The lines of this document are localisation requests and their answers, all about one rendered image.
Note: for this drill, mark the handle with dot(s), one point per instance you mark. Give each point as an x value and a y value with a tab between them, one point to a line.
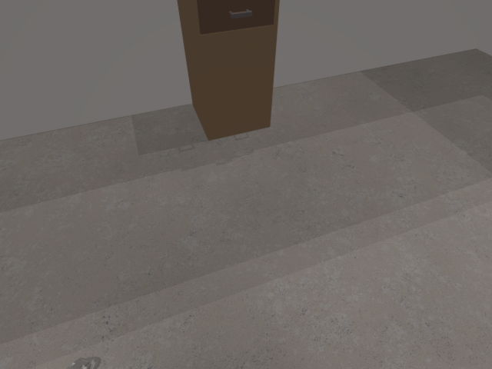
241	14

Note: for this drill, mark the drawer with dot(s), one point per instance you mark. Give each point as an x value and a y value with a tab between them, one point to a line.
214	15

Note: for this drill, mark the cabinet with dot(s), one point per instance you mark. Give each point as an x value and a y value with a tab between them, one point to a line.
231	73

